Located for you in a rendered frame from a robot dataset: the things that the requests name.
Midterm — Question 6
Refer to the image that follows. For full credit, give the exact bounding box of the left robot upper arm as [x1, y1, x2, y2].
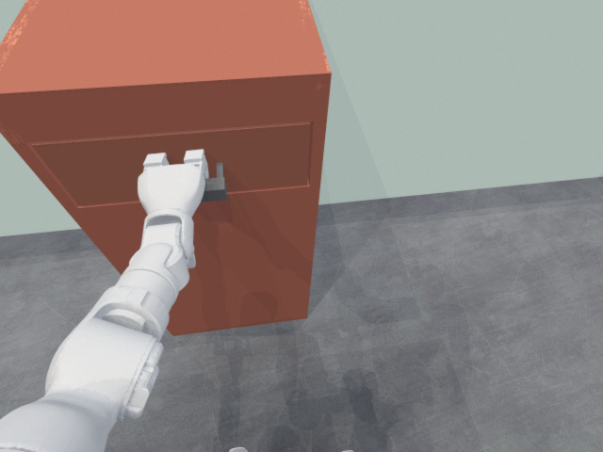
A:
[0, 317, 164, 452]

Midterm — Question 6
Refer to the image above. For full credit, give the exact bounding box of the robot left hand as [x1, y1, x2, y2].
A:
[138, 149, 209, 268]

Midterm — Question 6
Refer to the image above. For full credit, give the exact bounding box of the handle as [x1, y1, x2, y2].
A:
[201, 163, 227, 202]

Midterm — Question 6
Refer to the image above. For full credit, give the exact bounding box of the drawer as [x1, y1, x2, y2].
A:
[31, 121, 310, 206]

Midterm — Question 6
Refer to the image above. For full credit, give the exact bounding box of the left robot forearm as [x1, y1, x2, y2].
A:
[45, 209, 194, 394]

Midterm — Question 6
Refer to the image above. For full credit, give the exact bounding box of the cabinet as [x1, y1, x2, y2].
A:
[0, 0, 332, 336]

